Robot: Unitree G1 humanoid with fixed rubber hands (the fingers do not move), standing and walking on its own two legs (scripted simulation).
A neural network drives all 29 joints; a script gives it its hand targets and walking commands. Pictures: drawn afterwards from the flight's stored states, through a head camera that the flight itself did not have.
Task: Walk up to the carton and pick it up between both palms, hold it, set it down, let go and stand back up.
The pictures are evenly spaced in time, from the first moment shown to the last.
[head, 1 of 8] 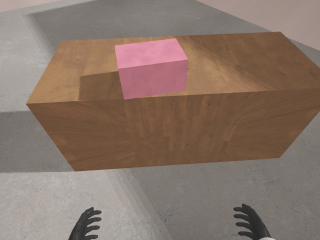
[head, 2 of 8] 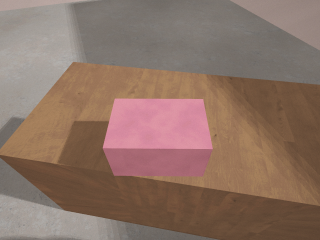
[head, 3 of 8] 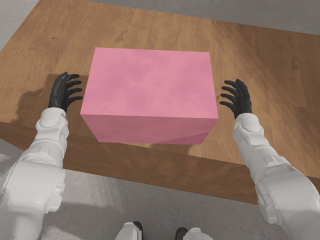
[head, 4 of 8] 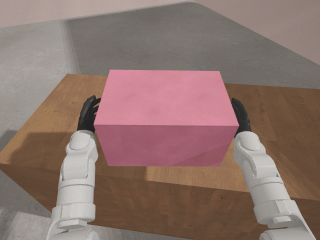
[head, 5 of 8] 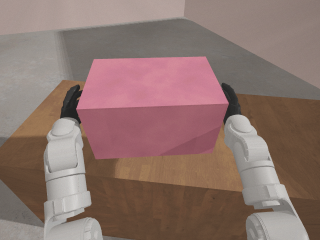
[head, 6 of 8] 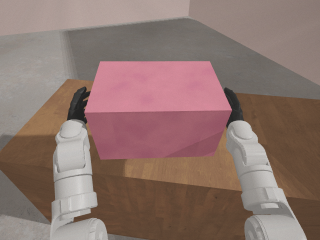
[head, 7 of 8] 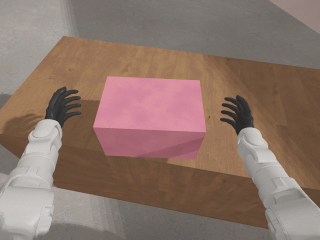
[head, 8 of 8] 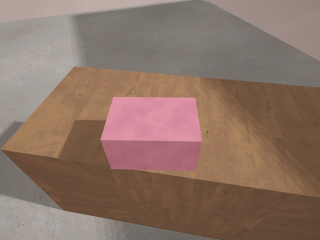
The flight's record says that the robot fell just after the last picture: no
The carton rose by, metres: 0.23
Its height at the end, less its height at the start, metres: +0.00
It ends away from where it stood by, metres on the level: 0.01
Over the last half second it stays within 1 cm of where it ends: yes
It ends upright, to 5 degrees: yes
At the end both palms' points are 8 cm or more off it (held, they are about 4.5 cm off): yes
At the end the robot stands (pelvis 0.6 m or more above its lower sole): yes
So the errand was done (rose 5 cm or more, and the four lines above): yes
